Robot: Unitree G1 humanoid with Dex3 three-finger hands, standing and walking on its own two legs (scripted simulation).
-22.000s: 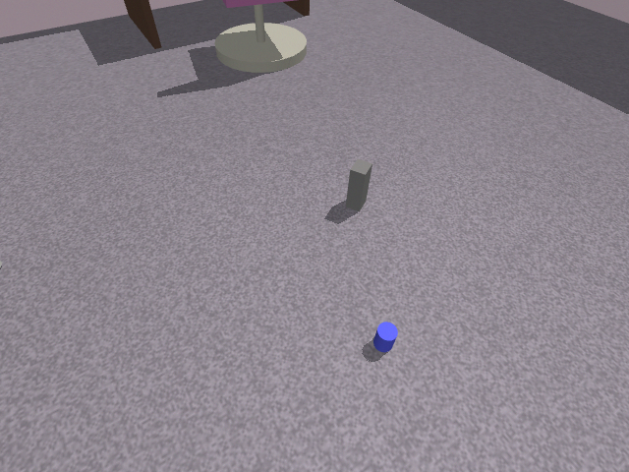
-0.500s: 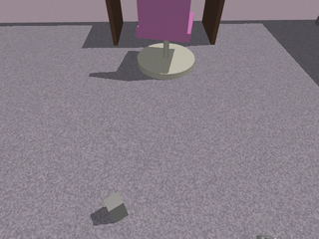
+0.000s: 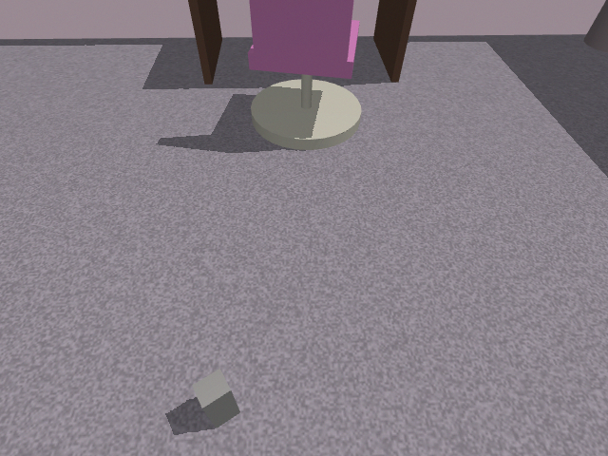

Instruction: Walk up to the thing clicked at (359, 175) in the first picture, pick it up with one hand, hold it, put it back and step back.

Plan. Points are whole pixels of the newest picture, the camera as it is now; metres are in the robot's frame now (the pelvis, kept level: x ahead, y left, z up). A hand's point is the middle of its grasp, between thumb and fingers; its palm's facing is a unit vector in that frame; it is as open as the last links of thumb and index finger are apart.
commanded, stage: walk up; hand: left
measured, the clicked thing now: (218, 399) +0.38 +0.23 -0.67
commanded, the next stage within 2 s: stand in 0.18 s
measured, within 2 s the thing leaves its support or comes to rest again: neither
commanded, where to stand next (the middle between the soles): +0.03 -0.01 m, yaw +0 degrees
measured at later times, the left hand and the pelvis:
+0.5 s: hand out of the picture +0.08 +0.25 -0.16, palm faces -0.02 -0.94 -0.34, open 7.4 cm; pelvis +0.01 +0.00 +0.00, yaw +1 degrees
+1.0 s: hand out of the picture +0.08 +0.25 -0.15, palm faces -0.01 -0.94 -0.34, open 7.4 cm; pelvis +0.01 +0.00 +0.00, yaw +1 degrees
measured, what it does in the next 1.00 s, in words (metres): stands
